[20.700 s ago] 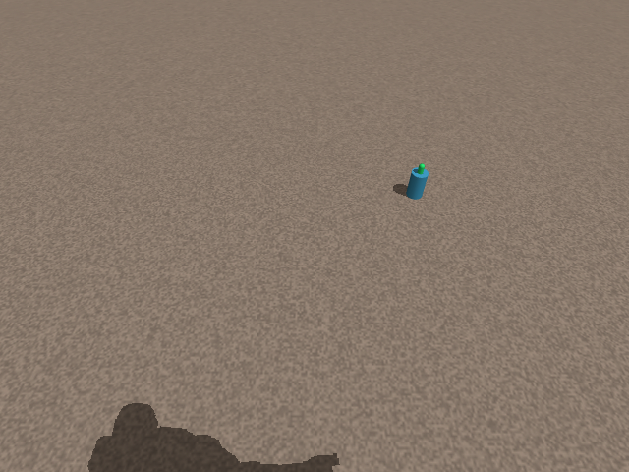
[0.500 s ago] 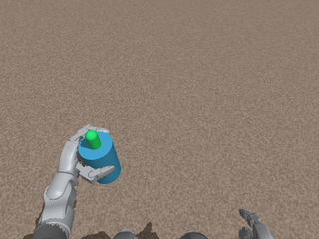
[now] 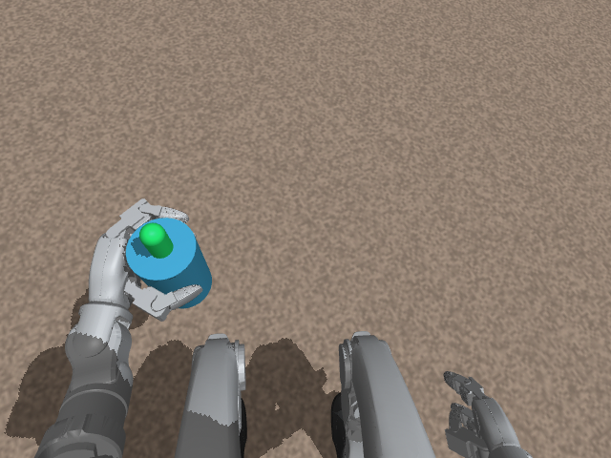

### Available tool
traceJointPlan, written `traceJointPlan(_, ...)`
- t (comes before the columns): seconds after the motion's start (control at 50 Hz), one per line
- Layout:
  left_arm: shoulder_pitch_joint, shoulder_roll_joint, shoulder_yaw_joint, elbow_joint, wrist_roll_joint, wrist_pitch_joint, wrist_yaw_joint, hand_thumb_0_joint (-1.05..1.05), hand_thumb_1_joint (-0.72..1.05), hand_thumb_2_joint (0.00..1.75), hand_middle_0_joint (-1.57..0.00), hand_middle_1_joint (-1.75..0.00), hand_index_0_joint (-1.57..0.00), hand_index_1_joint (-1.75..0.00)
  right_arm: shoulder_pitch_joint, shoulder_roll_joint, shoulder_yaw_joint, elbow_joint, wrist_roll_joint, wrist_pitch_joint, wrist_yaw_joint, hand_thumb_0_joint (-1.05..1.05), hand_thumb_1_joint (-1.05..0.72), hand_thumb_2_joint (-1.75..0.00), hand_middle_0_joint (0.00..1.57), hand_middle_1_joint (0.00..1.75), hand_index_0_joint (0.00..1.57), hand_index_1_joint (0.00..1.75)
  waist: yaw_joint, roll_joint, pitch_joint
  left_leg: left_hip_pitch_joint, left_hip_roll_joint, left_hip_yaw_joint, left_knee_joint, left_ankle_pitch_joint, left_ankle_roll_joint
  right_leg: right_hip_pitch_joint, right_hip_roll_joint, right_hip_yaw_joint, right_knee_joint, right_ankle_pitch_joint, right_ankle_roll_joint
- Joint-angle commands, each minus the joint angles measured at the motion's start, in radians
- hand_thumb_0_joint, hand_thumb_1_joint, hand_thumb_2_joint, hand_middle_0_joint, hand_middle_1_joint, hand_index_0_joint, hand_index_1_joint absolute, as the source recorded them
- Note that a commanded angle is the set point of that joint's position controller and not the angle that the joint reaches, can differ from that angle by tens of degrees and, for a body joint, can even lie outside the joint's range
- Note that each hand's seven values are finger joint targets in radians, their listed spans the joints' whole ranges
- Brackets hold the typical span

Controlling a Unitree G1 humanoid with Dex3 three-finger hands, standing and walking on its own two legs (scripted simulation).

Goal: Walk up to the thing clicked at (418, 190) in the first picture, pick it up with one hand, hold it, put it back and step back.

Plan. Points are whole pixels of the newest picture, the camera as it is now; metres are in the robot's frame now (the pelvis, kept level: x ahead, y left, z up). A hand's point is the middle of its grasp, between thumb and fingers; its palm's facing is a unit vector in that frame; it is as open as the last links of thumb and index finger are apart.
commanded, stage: crouch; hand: left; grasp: from the side
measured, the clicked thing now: (170, 260) +0.37 +0.17 -0.03
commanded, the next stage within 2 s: lower in 1.26 s
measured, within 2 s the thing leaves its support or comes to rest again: neither
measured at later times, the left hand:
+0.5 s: hand (202, 287) +0.38 +0.16 -0.22, palm faces -0.10 -0.99 -0.03, open 10.8 cm
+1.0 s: hand (209, 291) +0.39 +0.16 -0.30, palm faces -0.12 -0.99 -0.02, open 10.8 cm
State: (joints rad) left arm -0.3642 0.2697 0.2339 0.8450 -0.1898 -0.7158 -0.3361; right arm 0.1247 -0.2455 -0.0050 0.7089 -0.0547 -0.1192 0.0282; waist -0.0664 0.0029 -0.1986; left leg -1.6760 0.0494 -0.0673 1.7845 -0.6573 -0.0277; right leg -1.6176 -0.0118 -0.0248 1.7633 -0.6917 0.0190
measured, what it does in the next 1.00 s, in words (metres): lowers itself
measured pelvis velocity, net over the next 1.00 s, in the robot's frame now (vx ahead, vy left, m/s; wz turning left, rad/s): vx -0.03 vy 0.00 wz -0.10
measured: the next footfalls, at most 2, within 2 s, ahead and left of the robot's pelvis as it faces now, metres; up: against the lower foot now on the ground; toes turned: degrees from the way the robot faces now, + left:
none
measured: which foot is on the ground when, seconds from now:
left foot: down 0.00-1.00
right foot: down 0.00-1.00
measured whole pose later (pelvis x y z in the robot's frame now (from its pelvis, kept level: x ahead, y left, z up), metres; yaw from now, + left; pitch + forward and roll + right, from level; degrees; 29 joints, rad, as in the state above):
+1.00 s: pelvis -0.03 +0.00 -0.21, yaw -6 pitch +27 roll -7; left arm -0.54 0.42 0.30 0.99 -0.13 -0.76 -0.26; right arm 0.01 -0.31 0.11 0.73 -0.14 -0.04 0.11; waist -0.14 -0.06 0.01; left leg -2.27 0.02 -0.20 2.48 -0.69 -0.06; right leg -2.18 0.03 -0.08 2.41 -0.71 0.03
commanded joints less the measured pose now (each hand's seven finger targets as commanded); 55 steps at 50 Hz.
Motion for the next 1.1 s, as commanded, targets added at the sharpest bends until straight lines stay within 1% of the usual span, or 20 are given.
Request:
traceJointPlan(0.0, -0.341, 0.148, 0.044, -0.212, -0.010, -0.116, -0.008, 0.00, 0.20, 1.28, -1.24, -1.41, -1.25, -1.42, 0.080, -0.185, -0.068, -0.067, -0.009, -0.033, 0.006, 0.00, -0.89, -0.91, 0.20, 0.30, 0.20, 0.30, -0.024, 0.070, -0.624, 0.361, -0.037, 0.014, -0.081, 0.293, 0.045, 0.161, 0.028, -0.013, -0.116, 0.308, -0.049)
traceJointPlan(0.06, -0.421, 0.154, 0.046, -0.169, 0.008, -0.129, 0.005, 0.00, 0.20, 1.27, -1.22, -1.39, -1.22, -1.40, 0.076, -0.186, -0.063, -0.053, -0.019, -0.030, 0.017, 0.00, -0.89, -0.91, 0.20, 0.30, 0.20, 0.30, -0.034, 0.087, -0.591, 0.281, -0.039, 0.015, -0.034, 0.214, 0.040, 0.054, 0.030, -0.027, -0.047, 0.235, -0.057)
traceJointPlan(0.16, -0.459, 0.207, 0.101, -0.148, 0.030, -0.148, 0.029, 0.00, 0.23, 1.30, -1.22, -1.40, -1.22, -1.41, 0.057, -0.197, -0.050, -0.055, -0.034, -0.017, 0.036, 0.00, -0.89, -0.91, 0.20, 0.30, 0.20, 0.30, -0.005, 0.153, -0.628, 0.230, -0.039, 0.015, 0.033, 0.155, 0.029, -0.051, 0.031, -0.051, 0.078, 0.180, -0.066)
traceJointPlan(0.24, -0.493, 0.199, 0.104, -0.127, 0.038, -0.147, 0.042, 0.00, 0.22, 1.32, -1.24, -1.42, -1.24, -1.43, 0.055, -0.197, -0.044, -0.052, -0.043, -0.003, 0.044, 0.00, -0.90, -0.91, 0.20, 0.30, 0.20, 0.30, -0.026, 0.134, -0.629, 0.122, -0.045, 0.042, 0.120, 0.129, 0.035, -0.063, 0.031, -0.046, 0.124, 0.174, -0.060)
traceJointPlan(0.28, -0.499, 0.214, 0.110, -0.124, 0.039, -0.145, 0.044, 0.00, 0.18, 1.29, -1.23, -1.40, -1.23, -1.41, 0.042, -0.198, -0.042, -0.055, -0.042, 0.003, 0.045, 0.00, -0.90, -0.91, 0.20, 0.30, 0.20, 0.30, -0.019, 0.128, -0.613, 0.078, -0.047, 0.053, 0.140, 0.080, 0.036, -0.087, 0.033, -0.043, 0.136, 0.133, -0.059)
traceJointPlan(0.3, -0.524, 0.215, 0.098, -0.128, 0.045, -0.143, 0.043, 0.00, 0.15, 1.29, -1.23, -1.40, -1.22, -1.41, 0.048, -0.205, -0.046, -0.052, -0.043, 0.006, 0.044, 0.00, -0.90, -0.91, 0.20, 0.30, 0.20, 0.30, -0.032, 0.143, -0.619, 0.068, -0.046, 0.054, 0.155, 0.065, 0.036, -0.103, 0.035, -0.046, 0.149, 0.126, -0.060)
traceJointPlan(0.36, -0.552, 0.253, 0.109, -0.128, 0.053, -0.142, 0.050, 0.00, 0.22, 1.26, -1.20, -1.35, -1.19, -1.36, 0.042, -0.211, -0.040, -0.046, -0.045, 0.012, 0.044, 0.00, -0.89, -0.91, 0.20, 0.30, 0.20, 0.30, -0.038, 0.117, -0.599, -0.017, -0.048, 0.061, 0.205, 0.019, 0.041, -0.115, 0.037, -0.047, 0.178, 0.086, -0.055)
traceJointPlan(0.38, -0.555, 0.241, 0.105, -0.115, 0.049, -0.141, 0.048, 0.00, 0.20, 1.27, -1.20, -1.36, -1.20, -1.37, 0.045, -0.218, -0.039, -0.044, -0.044, 0.015, 0.045, 0.00, -0.90, -0.91, 0.20, 0.30, 0.20, 0.30, -0.058, 0.109, -0.590, -0.025, -0.047, 0.054, 0.224, 0.023, 0.043, -0.134, 0.036, -0.055, 0.190, 0.098, -0.053)
traceJointPlan(0.46, -0.555, 0.275, 0.135, -0.113, 0.034, -0.137, 0.057, 0.00, 0.18, 1.24, -1.20, -1.34, -1.19, -1.35, 0.045, -0.228, -0.026, -0.039, -0.046, 0.023, 0.043, 0.00, -0.90, -0.91, 0.20, 0.30, 0.20, 0.30, -0.042, 0.095, -0.587, -0.081, -0.050, 0.057, 0.276, 0.033, 0.044, -0.137, 0.040, -0.061, 0.233, 0.104, -0.050)
traceJointPlan(0.52, -0.548, 0.252, 0.114, -0.098, 0.036, -0.138, 0.056, 0.00, 0.20, 1.28, -1.21, -1.37, -1.21, -1.38, 0.039, -0.240, -0.017, -0.034, -0.050, 0.029, 0.049, 0.00, -0.89, -0.91, 0.20, 0.30, 0.20, 0.30, -0.062, 0.119, -0.552, -0.087, -0.046, 0.041, 0.298, 0.035, 0.040, -0.183, 0.045, -0.084, 0.276, 0.117, -0.054)
traceJointPlan(0.54, -0.550, 0.281, 0.134, -0.091, 0.039, -0.138, 0.060, 0.00, 0.18, 1.26, -1.22, -1.37, -1.22, -1.38, 0.043, -0.245, -0.015, -0.035, -0.049, 0.034, 0.049, 0.00, -0.90, -0.91, 0.20, 0.30, 0.20, 0.30, -0.059, 0.124, -0.554, -0.100, -0.047, 0.042, 0.307, 0.031, 0.040, -0.183, 0.045, -0.081, 0.280, 0.116, -0.054)
traceJointPlan(0.56, -0.521, 0.264, 0.121, -0.078, 0.037, -0.137, 0.057, 0.00, 0.18, 1.25, -1.22, -1.36, -1.22, -1.37, 0.030, -0.242, -0.012, -0.038, -0.052, 0.036, 0.050, 0.00, -0.90, -0.91, 0.20, 0.30, 0.20, 0.30, -0.053, 0.119, -0.544, -0.119, -0.048, 0.043, 0.312, 0.023, 0.040, -0.185, 0.047, -0.084, 0.285, 0.108, -0.053)
traceJointPlan(0.6, -0.533, 0.274, 0.118, -0.069, 0.044, -0.138, 0.055, 0.00, 0.21, 1.26, -1.22, -1.37, -1.22, -1.37, 0.041, -0.253, -0.006, -0.031, -0.057, 0.043, 0.052, 0.00, -0.89, -0.91, 0.20, 0.30, 0.20, 0.30, -0.070, 0.124, -0.530, -0.124, -0.045, 0.037, 0.336, 0.041, 0.040, -0.190, 0.048, -0.091, 0.302, 0.130, -0.051)
traceJointPlan(0.62, -0.533, 0.288, 0.127, -0.080, 0.047, -0.140, 0.059, 0.00, 0.20, 1.27, -1.22, -1.37, -1.22, -1.38, 0.044, -0.253, -0.002, -0.028, -0.060, 0.044, 0.053, 0.00, -0.90, -0.91, 0.20, 0.30, 0.20, 0.30, -0.061, 0.135, -0.543, -0.120, -0.044, 0.038, 0.347, 0.061, 0.037, -0.187, 0.050, -0.090, 0.313, 0.147, -0.052)
traceJointPlan(0.66, -0.535, 0.263, 0.104, -0.085, 0.035, -0.139, 0.058, 0.00, 0.17, 1.26, -1.22, -1.37, -1.23, -1.38, 0.036, -0.262, 0.001, -0.034, -0.062, 0.049, 0.057, 0.00, -0.90, -0.91, 0.20, 0.30, 0.20, 0.30, -0.074, 0.148, -0.536, -0.120, -0.044, 0.029, 0.356, 0.049, 0.035, -0.205, 0.053, -0.099, 0.324, 0.141, -0.052)
traceJointPlan(0.74, -0.520, 0.279, 0.104, -0.072, 0.031, -0.142, 0.055, 0.00, 0.20, 1.25, -1.22, -1.36, -1.22, -1.37, 0.018, -0.274, 0.013, -0.032, -0.068, 0.056, 0.063, 0.00, -0.90, -0.91, 0.20, 0.30, 0.20, 0.30, -0.074, 0.159, -0.482, -0.152, -0.041, 0.016, 0.375, 0.030, 0.033, -0.240, 0.057, -0.116, 0.350, 0.124, -0.053)
traceJointPlan(0.8, -0.518, 0.287, 0.099, -0.090, 0.029, -0.148, 0.052, 0.00, 0.23, 1.27, -1.25, -1.39, -1.25, -1.39, 0.019, -0.286, 0.021, -0.028, -0.077, 0.059, 0.065, 0.00, -0.90, -0.91, 0.20, 0.30, 0.20, 0.30, -0.086, 0.167, -0.508, -0.130, -0.039, 0.010, 0.411, 0.078, 0.032, -0.224, 0.059, -0.118, 0.366, 0.180, -0.050)
traceJointPlan(0.9, -0.503, 0.283, 0.093, -0.103, 0.022, -0.158, 0.068, 0.00, 0.22, 1.28, -1.24, -1.39, -1.24, -1.40, 0.007, -0.295, 0.039, -0.028, -0.089, 0.067, 0.072, 0.00, -0.90, -0.91, 0.20, 0.30, 0.20, 0.30, -0.099, 0.182, -0.497, -0.128, -0.036, -0.006, 0.437, 0.112, 0.027, -0.215, 0.064, -0.131, 0.393, 0.212, -0.048)
traceJointPlan(0.96, -0.490, 0.306, 0.110, -0.103, 0.025, -0.162, 0.087, 0.00, 0.22, 1.29, -1.26, -1.40, -1.26, -1.41, -0.001, -0.298, 0.045, -0.028, -0.095, 0.072, 0.075, 0.00, -0.90, -0.91, 0.20, 0.30, 0.20, 0.30, -0.093, 0.180, -0.484, -0.152, -0.036, -0.011, 0.446, 0.093, 0.028, -0.213, 0.066, -0.135, 0.395, 0.198, -0.046)
traceJointPlan(1.08, -0.479, 0.313, 0.095, -0.102, 0.033, -0.175, 0.103, 0.00, 0.23, 1.29, -1.26, -1.40, -1.27, -1.41, -0.025, -0.314, 0.064, -0.032, -0.109, 0.082, 0.081, 0.00, -0.91, -0.91, 0.20, 0.30, 0.20, 0.30, -0.110, 0.211, -0.458, -0.144, -0.033, -0.030, 0.454, 0.108, 0.022, -0.223, 0.069, -0.150, 0.417, 0.214, -0.047)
